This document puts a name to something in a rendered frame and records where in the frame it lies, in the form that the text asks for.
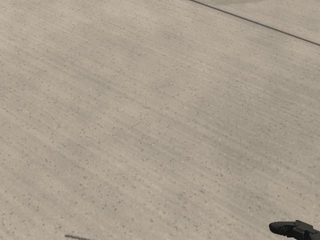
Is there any robot right hand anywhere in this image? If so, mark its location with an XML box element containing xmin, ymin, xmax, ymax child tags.
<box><xmin>269</xmin><ymin>220</ymin><xmax>320</xmax><ymax>240</ymax></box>

